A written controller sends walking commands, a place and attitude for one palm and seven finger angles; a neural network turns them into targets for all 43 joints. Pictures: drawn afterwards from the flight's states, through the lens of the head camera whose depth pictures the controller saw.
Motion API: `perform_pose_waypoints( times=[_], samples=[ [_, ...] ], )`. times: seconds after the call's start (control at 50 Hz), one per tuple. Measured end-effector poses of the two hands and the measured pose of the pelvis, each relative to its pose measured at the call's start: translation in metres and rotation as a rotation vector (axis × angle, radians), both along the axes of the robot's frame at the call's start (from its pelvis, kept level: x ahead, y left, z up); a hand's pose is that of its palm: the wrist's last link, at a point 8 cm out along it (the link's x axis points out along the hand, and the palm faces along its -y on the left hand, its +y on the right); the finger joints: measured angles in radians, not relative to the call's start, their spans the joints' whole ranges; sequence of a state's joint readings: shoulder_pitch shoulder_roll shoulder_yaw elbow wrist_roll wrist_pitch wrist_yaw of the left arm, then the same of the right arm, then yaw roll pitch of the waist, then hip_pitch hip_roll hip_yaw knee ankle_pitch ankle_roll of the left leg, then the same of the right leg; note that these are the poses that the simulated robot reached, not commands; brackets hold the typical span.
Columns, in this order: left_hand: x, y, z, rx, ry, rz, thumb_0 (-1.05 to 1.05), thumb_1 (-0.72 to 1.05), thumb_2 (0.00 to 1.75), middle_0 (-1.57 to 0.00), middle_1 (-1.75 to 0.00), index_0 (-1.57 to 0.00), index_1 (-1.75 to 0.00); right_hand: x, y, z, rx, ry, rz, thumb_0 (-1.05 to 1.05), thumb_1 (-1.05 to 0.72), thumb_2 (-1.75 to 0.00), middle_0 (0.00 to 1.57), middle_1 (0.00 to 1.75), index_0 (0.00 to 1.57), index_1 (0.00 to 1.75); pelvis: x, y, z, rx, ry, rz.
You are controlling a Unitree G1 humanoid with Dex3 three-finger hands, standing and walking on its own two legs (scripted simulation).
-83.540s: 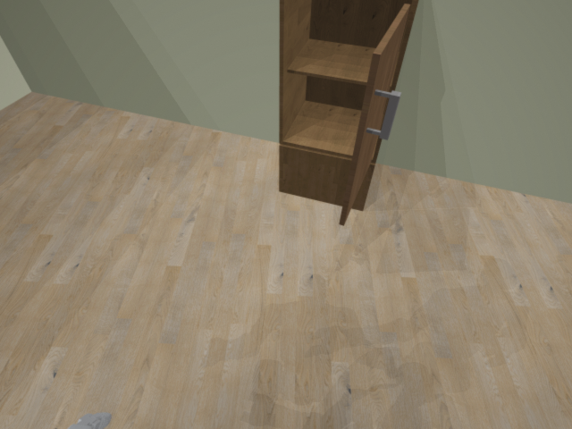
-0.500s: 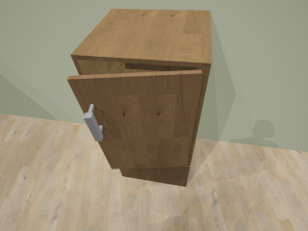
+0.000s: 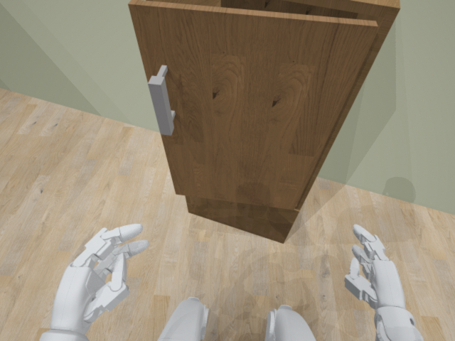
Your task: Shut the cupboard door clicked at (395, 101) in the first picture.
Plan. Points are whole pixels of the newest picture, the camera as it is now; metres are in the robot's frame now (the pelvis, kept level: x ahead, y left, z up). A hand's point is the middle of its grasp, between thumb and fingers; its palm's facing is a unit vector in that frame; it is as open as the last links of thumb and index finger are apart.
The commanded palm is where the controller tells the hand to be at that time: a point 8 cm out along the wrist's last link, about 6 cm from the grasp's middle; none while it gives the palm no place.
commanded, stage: raise the hand and make a fist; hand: left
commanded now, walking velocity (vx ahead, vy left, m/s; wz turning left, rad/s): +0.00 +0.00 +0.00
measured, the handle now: (165, 101) +0.53 +0.20 +0.10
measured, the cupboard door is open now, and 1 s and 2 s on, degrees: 11 11 11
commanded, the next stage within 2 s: bring the fist close to the handle in 1.42 s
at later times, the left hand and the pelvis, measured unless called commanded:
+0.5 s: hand (112, 254) +0.22 +0.20 +0.07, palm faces -0.02 -1.00 -0.05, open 3.5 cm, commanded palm +0.20 +0.25 +0.08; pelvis +0.01 +0.03 +0.02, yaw -1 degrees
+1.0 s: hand (112, 227) +0.25 +0.21 +0.09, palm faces -0.01 -1.00 -0.06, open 3.1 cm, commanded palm +0.23 +0.26 +0.10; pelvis +0.03 +0.02 +0.03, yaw +0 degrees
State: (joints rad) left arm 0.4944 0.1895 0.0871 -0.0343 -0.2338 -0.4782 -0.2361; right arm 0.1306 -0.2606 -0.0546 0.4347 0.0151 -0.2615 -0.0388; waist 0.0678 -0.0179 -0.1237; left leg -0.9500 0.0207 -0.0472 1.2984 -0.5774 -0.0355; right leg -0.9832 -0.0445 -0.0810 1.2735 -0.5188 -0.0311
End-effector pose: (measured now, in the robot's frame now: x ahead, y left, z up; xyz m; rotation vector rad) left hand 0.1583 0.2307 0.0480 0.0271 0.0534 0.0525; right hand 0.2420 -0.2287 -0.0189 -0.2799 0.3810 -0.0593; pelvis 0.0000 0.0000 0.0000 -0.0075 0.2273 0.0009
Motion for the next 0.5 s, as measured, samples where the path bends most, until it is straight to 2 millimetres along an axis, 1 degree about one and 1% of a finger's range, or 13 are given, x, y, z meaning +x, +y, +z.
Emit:
perform_pose_waypoints(
  times=[0.04,0.1,0.14,0.2,0.28,0.34,0.38,0.42,0.5],
  samples=[
    [0.005,0.001,0.011,0.021,-0.057,-0.014,0.02,0.90,0.90,-0.53,-0.65,-0.52,-0.65,-0.007,0.017,-0.013,0.024,0.039,0.028,0.01,-0.91,-0.90,0.20,0.30,0.20,0.30,-0.003,0.003,-0.003,-0.014,0.004,0.008],
    [0.020,-0.001,0.021,0.030,-0.092,-0.066,0.02,0.90,0.90,-0.58,-0.71,-0.58,-0.71,-0.027,0.038,-0.032,0.070,0.120,0.038,0.01,-0.91,-0.90,0.20,0.30,0.21,0.30,-0.007,0.007,-0.004,-0.026,0.010,0.013],
    [0.030,-0.003,0.022,0.026,-0.062,-0.101,0.01,0.90,0.90,-0.62,-0.75,-0.61,-0.75,-0.044,0.047,-0.043,0.102,0.180,0.021,0.02,-0.91,-0.90,0.20,0.30,0.21,0.30,-0.008,0.010,-0.002,-0.028,0.014,0.010],
    [0.039,0.001,0.019,0.017,0.013,-0.115,0.01,0.90,0.90,-0.67,-0.81,-0.67,-0.81,-0.071,0.052,-0.050,0.131,0.259,-0.027,0.02,-0.91,-0.90,0.21,0.30,0.21,0.30,-0.007,0.015,0.004,-0.025,0.016,0.001],
    [0.041,0.013,0.022,0.019,0.051,-0.072,0.01,0.90,0.90,-0.74,-0.89,-0.74,-0.89,-0.097,0.044,-0.050,0.117,0.321,-0.090,0.02,-0.90,-0.90,0.21,0.30,0.21,0.30,-0.003,0.021,0.012,-0.021,0.017,-0.009],
    [0.039,0.022,0.028,0.030,0.023,-0.042,0.01,0.90,0.90,-0.80,-0.95,-0.80,-0.95,-0.107,0.032,-0.046,0.076,0.339,-0.116,0.02,-0.90,-0.90,0.21,0.30,0.21,0.30,0.000,0.025,0.015,-0.020,0.019,-0.010],
    [0.038,0.025,0.031,0.033,0.002,-0.037,0.01,0.90,0.90,-0.83,-0.99,-0.83,-0.99,-0.107,0.023,-0.043,0.045,0.340,-0.125,0.02,-0.90,-0.90,0.21,0.30,0.21,0.30,0.002,0.027,0.015,-0.021,0.021,-0.008],
    [0.039,0.027,0.030,0.029,-0.010,-0.044,0.01,0.90,0.90,-0.87,-1.03,-0.87,-1.03,-0.104,0.016,-0.039,0.016,0.332,-0.132,0.02,-0.90,-0.90,0.21,0.30,0.21,0.30,0.004,0.029,0.015,-0.022,0.023,-0.007],
    [0.042,0.026,0.027,0.020,-0.003,-0.068,0.01,0.90,0.90,-0.94,-1.11,-0.94,-1.11,-0.088,0.007,-0.028,-0.022,0.294,-0.139,0.02,-0.91,-0.90,0.20,0.30,0.21,0.30,0.008,0.031,0.015,-0.026,0.023,-0.005]
  ],
)
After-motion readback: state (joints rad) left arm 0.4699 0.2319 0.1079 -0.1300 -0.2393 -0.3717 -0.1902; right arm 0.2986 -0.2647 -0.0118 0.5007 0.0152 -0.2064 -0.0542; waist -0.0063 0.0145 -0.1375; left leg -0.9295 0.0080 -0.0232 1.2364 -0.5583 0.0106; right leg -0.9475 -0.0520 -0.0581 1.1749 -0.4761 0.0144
